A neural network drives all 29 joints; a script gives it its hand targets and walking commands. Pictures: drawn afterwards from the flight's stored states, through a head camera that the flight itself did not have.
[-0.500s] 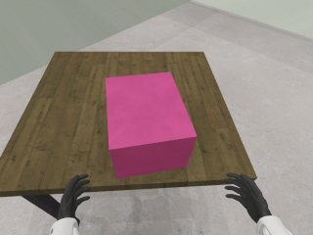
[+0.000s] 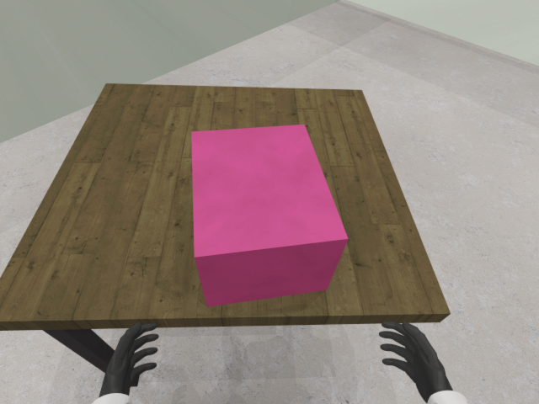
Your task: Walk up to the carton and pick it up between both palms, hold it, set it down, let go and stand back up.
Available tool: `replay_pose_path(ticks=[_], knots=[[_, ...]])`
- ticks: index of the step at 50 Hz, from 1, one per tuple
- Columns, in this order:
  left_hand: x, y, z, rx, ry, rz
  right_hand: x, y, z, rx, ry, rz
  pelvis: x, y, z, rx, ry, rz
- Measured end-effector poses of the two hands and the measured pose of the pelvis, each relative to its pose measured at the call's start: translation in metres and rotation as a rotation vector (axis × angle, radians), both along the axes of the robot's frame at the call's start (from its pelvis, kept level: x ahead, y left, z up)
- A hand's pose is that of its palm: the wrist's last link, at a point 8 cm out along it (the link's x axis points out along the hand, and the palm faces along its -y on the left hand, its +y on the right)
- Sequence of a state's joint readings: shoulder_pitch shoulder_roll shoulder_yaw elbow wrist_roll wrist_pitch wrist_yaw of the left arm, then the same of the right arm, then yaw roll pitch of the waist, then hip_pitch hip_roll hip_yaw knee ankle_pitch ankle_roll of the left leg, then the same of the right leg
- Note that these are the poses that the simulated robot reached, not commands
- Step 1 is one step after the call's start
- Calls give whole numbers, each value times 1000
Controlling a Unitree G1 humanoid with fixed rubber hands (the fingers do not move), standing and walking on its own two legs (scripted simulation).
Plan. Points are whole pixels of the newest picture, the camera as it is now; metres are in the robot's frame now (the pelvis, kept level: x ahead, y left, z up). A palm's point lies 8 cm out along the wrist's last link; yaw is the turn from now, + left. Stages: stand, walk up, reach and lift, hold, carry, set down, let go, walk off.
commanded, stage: set down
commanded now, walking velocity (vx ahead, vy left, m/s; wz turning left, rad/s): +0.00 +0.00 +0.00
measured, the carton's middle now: (258, 210) +0.43 +0.04 +0.00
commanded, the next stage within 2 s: let go in 0.54 s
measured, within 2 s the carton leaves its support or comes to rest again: neither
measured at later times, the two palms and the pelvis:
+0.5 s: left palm (116, 389) +0.14 +0.23 -0.07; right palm (416, 387) +0.16 -0.21 -0.06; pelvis +0.00 +0.01 +0.00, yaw +0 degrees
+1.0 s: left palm (119, 381) +0.15 +0.24 -0.09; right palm (414, 402) +0.14 -0.21 -0.09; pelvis +0.00 +0.01 +0.00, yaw +0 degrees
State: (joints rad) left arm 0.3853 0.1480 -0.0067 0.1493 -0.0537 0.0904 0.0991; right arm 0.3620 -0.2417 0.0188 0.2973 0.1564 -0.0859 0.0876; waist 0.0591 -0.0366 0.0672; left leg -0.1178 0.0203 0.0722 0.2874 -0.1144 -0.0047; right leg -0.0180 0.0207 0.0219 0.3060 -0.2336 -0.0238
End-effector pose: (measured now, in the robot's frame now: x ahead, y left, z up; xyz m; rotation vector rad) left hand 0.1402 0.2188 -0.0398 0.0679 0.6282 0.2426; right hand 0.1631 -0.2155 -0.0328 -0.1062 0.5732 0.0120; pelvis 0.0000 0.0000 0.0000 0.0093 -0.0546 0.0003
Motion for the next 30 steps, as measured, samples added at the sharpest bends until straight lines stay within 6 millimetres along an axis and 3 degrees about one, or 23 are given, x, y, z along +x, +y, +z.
replay_pose_path(ticks=[30], knots=[[-1, 14, -34, 14, 151, -69, -5, 7, -38, -63, 118, -11, -2, 8, -3, -4, -5, 0]])
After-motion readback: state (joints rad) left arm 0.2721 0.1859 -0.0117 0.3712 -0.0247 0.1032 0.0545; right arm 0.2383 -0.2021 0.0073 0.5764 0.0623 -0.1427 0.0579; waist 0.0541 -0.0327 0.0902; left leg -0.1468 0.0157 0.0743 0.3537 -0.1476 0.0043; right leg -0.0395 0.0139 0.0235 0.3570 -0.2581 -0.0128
